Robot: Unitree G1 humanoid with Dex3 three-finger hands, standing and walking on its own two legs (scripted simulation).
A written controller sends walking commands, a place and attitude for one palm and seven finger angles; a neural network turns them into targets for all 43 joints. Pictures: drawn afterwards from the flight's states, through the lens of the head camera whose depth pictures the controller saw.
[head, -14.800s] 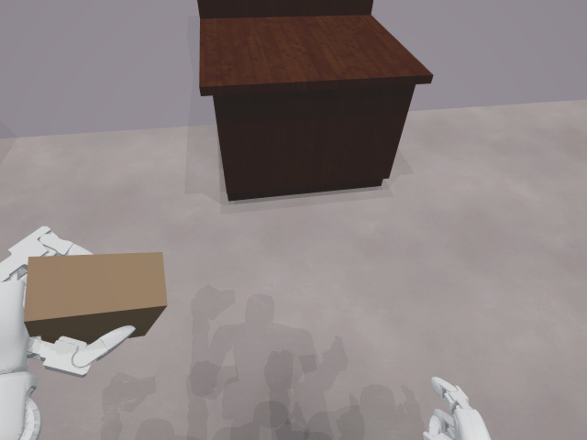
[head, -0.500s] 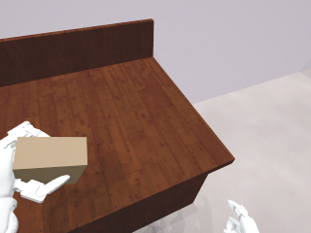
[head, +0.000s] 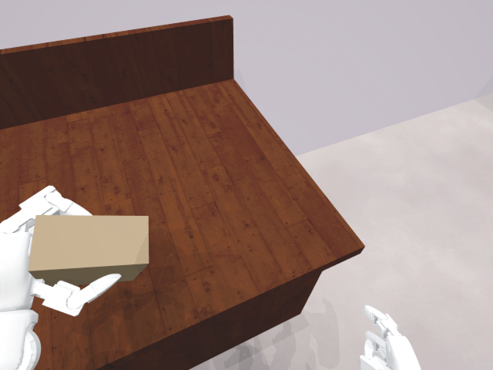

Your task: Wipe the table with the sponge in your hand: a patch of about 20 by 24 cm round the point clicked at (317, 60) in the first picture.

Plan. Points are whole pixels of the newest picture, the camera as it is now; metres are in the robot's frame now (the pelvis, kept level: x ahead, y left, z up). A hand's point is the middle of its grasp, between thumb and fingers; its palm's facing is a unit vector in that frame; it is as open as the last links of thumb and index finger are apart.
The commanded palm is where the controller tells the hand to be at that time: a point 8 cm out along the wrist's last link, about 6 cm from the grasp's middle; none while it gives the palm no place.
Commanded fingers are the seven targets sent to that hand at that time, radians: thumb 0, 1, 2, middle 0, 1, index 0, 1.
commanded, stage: come to a stop and stand still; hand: left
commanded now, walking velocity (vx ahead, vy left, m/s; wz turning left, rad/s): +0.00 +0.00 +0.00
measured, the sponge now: (108, 253) +0.23 +0.20 +0.13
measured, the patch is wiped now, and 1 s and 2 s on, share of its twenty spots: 0.00 0.00 0.00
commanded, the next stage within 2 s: look again from close up in 1.00 s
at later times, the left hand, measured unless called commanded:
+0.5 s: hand (27, 213) +0.24 +0.28 +0.19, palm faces +0.38 -0.81 -0.45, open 9.7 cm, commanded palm +0.16 +0.30 +0.17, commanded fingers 0.00 0.10 1.30 -1.20 -1.60 -1.20 -1.60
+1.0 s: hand (28, 243) +0.22 +0.28 +0.16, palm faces +0.35 -0.84 -0.41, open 9.7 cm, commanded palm +0.15 +0.31 +0.17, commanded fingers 0.00 0.10 1.30 -1.20 -1.60 -1.20 -1.60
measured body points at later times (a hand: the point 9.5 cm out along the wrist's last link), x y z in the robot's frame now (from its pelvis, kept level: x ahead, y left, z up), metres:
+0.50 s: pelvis +0.00 +0.02 +0.00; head +0.03 +0.02 +0.45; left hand +0.22 +0.32 +0.21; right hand +0.18 -0.20 -0.08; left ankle +0.00 +0.09 -0.74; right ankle +0.02 -0.11 -0.74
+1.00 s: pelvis +0.00 +0.03 +0.00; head +0.02 +0.04 +0.45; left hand +0.19 +0.32 +0.18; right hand +0.19 -0.18 -0.07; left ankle +0.00 +0.09 -0.74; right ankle +0.02 -0.11 -0.74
